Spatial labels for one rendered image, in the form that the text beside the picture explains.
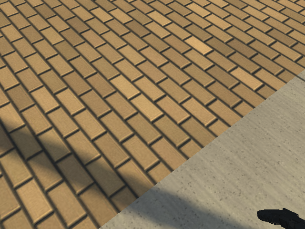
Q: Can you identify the right robot hand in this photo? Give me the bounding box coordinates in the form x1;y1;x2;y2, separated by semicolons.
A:
257;208;305;229

